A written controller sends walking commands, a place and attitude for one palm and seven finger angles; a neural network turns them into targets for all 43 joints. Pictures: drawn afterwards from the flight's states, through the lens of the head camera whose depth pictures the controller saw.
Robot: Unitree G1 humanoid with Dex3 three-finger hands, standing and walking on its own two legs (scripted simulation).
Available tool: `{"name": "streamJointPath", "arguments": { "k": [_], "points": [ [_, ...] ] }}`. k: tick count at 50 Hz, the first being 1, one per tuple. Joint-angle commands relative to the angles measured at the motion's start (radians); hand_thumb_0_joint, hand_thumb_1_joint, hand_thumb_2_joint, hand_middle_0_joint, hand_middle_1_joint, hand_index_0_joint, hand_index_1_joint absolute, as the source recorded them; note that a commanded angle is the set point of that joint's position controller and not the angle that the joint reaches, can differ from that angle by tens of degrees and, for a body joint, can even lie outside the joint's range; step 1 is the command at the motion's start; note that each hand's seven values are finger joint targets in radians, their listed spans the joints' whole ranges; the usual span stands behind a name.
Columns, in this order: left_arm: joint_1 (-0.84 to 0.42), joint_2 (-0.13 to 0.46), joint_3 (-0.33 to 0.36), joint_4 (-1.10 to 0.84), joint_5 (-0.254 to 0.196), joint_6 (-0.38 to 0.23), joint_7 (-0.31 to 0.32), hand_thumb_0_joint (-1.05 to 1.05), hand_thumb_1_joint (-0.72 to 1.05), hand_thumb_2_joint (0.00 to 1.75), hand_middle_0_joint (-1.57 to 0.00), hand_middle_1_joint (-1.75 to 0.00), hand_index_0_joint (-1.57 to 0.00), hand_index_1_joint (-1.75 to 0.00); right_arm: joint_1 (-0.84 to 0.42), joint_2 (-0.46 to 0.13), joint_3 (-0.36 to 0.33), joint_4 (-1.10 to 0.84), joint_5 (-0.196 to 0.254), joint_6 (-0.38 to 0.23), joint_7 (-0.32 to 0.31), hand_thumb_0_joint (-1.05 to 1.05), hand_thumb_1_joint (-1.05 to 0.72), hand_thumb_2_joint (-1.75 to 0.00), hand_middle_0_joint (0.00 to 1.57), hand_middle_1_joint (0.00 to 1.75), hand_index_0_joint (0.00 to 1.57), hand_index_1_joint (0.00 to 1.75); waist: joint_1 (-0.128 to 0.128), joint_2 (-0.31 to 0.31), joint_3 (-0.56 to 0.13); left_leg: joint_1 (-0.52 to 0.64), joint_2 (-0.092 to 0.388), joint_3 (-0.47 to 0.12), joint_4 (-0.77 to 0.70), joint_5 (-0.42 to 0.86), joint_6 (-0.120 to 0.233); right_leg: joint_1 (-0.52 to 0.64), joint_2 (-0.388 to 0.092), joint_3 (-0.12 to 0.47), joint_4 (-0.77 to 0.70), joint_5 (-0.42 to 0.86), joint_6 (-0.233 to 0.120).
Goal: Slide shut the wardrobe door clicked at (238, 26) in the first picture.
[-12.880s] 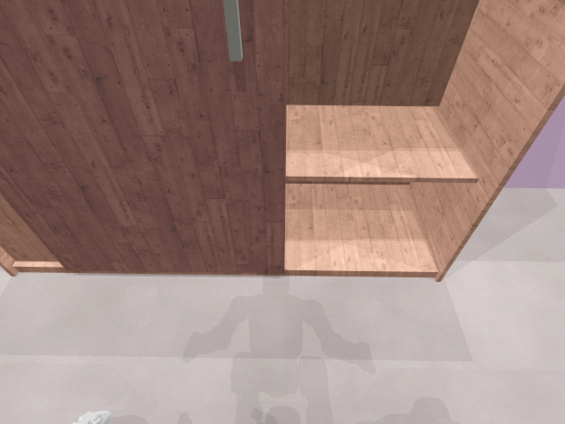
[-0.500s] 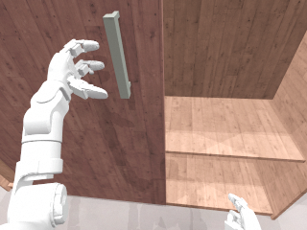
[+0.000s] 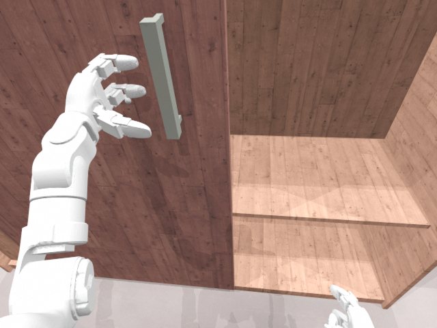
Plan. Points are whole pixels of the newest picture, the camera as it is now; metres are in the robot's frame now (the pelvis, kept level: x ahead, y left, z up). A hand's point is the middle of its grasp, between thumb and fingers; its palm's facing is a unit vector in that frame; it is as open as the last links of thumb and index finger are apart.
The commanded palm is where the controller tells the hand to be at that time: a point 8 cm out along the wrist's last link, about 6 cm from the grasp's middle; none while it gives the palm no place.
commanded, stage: feel for the door with the fingertips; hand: left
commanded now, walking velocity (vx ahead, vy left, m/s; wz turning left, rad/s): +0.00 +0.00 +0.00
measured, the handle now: (167, 81) +0.45 +0.12 +0.27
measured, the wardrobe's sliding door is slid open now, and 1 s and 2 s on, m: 0.63 0.63 0.63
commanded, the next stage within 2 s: slide the fingers in behind the handle in 0.50 s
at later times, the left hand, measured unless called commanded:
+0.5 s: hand (145, 97) +0.40 +0.15 +0.26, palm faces +0.00 -1.00 -0.02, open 14.0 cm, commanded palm +0.38 +0.19 +0.26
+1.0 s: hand (158, 103) +0.39 +0.12 +0.26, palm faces -0.05 -1.00 -0.02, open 14.0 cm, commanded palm +0.36 +0.17 +0.26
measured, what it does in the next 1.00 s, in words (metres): stands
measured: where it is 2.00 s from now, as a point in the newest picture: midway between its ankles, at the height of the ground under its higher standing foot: outside the picture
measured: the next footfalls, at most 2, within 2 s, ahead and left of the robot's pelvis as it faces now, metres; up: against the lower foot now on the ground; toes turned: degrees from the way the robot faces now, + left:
none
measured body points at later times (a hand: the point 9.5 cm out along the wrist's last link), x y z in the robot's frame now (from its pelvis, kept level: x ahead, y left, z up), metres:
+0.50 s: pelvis +0.00 +0.00 +0.00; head -0.02 -0.02 +0.45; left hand +0.40 +0.20 +0.27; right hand +0.19 -0.21 -0.09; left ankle -0.03 +0.12 -0.74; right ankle +0.02 -0.11 -0.74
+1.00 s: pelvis +0.00 +0.01 +0.00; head -0.02 -0.02 +0.45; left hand +0.39 +0.18 +0.26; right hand +0.18 -0.21 -0.10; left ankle -0.03 +0.12 -0.74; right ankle +0.02 -0.11 -0.74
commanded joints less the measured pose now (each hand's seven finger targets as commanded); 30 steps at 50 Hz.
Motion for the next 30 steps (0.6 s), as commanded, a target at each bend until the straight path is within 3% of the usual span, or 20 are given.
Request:
{"name": "streamJointPath", "arguments": {
  "k": [1,4,6,7,9,11,13,16,20,21,22,25,26,30],
  "points": [
    [-0.503,0.195,0.034,-0.216,-0.028,-0.062,-0.007,0.00,-0.50,0.30,-0.30,-1.20,-0.30,-1.20,-0.169,-0.098,-0.039,-0.164,0.004,-0.070,-0.013,0.00,-0.90,-0.90,0.20,0.30,0.20,0.30,-0.009,-0.063,-0.254,0.019,-0.028,-0.039,-0.029,0.233,0.034,0.129,0.017,0.041,-0.031,0.206,-0.013],
    [-0.541,0.154,-0.005,-0.198,-0.027,-0.056,0.000,0.00,-0.50,0.30,-0.30,-1.20,-0.30,-1.20,-0.174,-0.096,-0.037,-0.154,0.007,-0.076,-0.015,0.00,-0.90,-0.90,0.20,0.30,0.20,0.30,-0.020,-0.066,-0.231,0.013,-0.029,-0.039,-0.031,0.208,0.036,0.105,0.017,0.041,-0.035,0.179,-0.011],
    [-0.534,0.176,0.017,-0.195,-0.023,-0.061,0.017,0.00,-0.50,0.30,-0.30,-1.20,-0.30,-1.20,-0.174,-0.096,-0.038,-0.152,0.003,-0.077,-0.014,0.00,-0.90,-0.90,0.20,0.30,0.20,0.30,-0.009,-0.064,-0.249,0.014,-0.028,-0.042,-0.031,0.206,0.036,0.117,0.016,0.044,-0.036,0.163,-0.012],
    [-0.542,0.157,-0.001,-0.181,-0.021,-0.060,0.020,0.00,-0.50,0.30,-0.30,-1.20,-0.30,-1.20,-0.175,-0.095,-0.035,-0.148,0.003,-0.075,-0.015,0.00,-0.90,-0.90,0.20,0.30,0.20,0.30,-0.017,-0.069,-0.233,0.009,-0.028,-0.043,-0.034,0.203,0.035,0.108,0.016,0.042,-0.035,0.161,-0.013],
    [-0.557,0.162,0.007,-0.190,-0.016,-0.066,0.030,0.00,-0.50,0.30,-0.30,-1.20,-0.30,-1.20,-0.173,-0.092,-0.036,-0.150,0.001,-0.077,-0.013,0.00,-0.90,-0.90,0.20,0.30,0.20,0.30,-0.013,-0.065,-0.267,0.020,-0.028,-0.042,-0.031,0.222,0.035,0.126,0.016,0.045,-0.029,0.185,-0.014],
    [-0.537,0.131,-0.012,-0.197,-0.014,-0.070,0.037,0.00,-0.50,0.30,-0.30,-1.20,-0.30,-1.20,-0.176,-0.087,-0.036,-0.154,-0.001,-0.073,-0.009,0.00,-0.90,-0.90,0.20,0.30,0.20,0.30,-0.007,-0.056,-0.270,0.024,-0.026,-0.040,-0.029,0.246,0.032,0.134,0.015,0.042,-0.022,0.205,-0.015],
    [-0.530,0.138,0.006,-0.170,-0.016,-0.062,0.048,0.00,-0.50,0.30,-0.30,-1.20,-0.30,-1.20,-0.174,-0.088,-0.035,-0.151,-0.003,-0.068,-0.008,0.00,-0.90,-0.90,0.20,0.30,0.20,0.30,-0.005,-0.109,-0.265,0.013,-0.025,-0.041,-0.028,0.253,0.034,0.139,0.018,0.042,-0.019,0.226,-0.013],
    [-0.517,0.132,0.006,-0.173,-0.008,-0.054,0.061,0.00,-0.50,0.30,-0.30,-1.20,-0.30,-1.20,-0.177,-0.087,-0.035,-0.153,-0.006,-0.057,-0.005,0.00,-0.90,-0.90,0.20,0.30,0.20,0.30,0.000,-0.103,-0.259,0.002,-0.025,-0.033,-0.028,0.259,0.035,0.149,0.015,0.044,-0.019,0.236,-0.011],
    [-0.547,0.069,-0.051,-0.191,-0.004,-0.041,0.060,0.00,-0.50,0.30,-0.30,-1.20,-0.30,-1.20,-0.184,-0.078,-0.035,-0.155,-0.001,-0.055,-0.004,0.00,-0.90,-0.90,0.20,0.30,0.20,0.30,-0.016,-0.089,-0.259,0.027,-0.025,-0.031,-0.018,0.266,0.037,0.124,0.019,0.043,-0.016,0.246,-0.011],
    [-0.544,0.103,-0.026,-0.177,-0.001,-0.040,0.067,0.00,-0.50,0.30,-0.30,-1.20,-0.30,-1.20,-0.178,-0.084,-0.036,-0.149,-0.002,-0.049,-0.005,0.00,-0.90,-0.90,0.20,0.30,0.20,0.30,-0.012,-0.090,-0.251,0.020,-0.024,-0.034,-0.021,0.262,0.034,0.123,0.018,0.040,-0.019,0.231,-0.012],
    [-0.575,0.102,-0.034,-0.193,0.002,-0.039,0.069,0.00,-0.50,0.30,-0.30,-1.20,-0.30,-1.20,-0.179,-0.083,-0.034,-0.149,-0.003,-0.048,-0.005,0.00,-0.90,-0.90,0.20,0.30,0.20,0.30,-0.017,-0.059,-0.259,0.026,-0.026,-0.033,-0.022,0.263,0.033,0.121,0.017,0.044,-0.020,0.231,-0.014],
    [-0.596,0.057,-0.065,-0.167,0.000,-0.030,0.071,0.00,-0.50,0.30,-0.30,-1.20,-0.30,-1.20,-0.176,-0.077,-0.035,-0.145,-0.002,-0.049,-0.008,0.00,-0.90,-0.90,0.20,0.30,0.20,0.30,-0.024,-0.081,-0.253,0.035,-0.025,-0.038,-0.018,0.266,0.033,0.103,0.021,0.039,-0.017,0.231,-0.014],
    [-0.588,0.074,-0.055,-0.147,0.000,-0.031,0.075,0.00,-0.50,0.30,-0.30,-1.20,-0.30,-1.20,-0.174,-0.083,-0.034,-0.139,-0.003,-0.044,-0.009,0.00,-0.90,-0.90,0.20,0.30,0.20,0.30,-0.022,-0.084,-0.243,0.024,-0.024,-0.041,-0.020,0.257,0.030,0.104,0.019,0.037,-0.019,0.213,-0.015],
    [-0.673,0.032,-0.101,-0.080,0.004,-0.033,0.077,0.00,-0.50,0.30,-0.30,-1.20,-0.30,-1.20,-0.161,-0.081,-0.034,-0.121,0.000,-0.046,-0.016,0.00,-0.90,-0.90,0.20,0.30,0.20,0.30,-0.048,-0.103,-0.209,0.020,-0.022,-0.044,-0.025,0.212,0.034,0.059,0.020,0.037,-0.030,0.161,-0.012]
  ]
}}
